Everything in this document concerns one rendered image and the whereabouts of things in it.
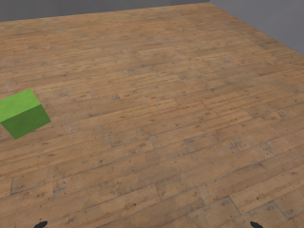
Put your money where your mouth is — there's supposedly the carton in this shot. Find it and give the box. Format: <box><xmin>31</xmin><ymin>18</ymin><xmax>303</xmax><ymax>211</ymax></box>
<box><xmin>0</xmin><ymin>88</ymin><xmax>51</xmax><ymax>140</ymax></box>

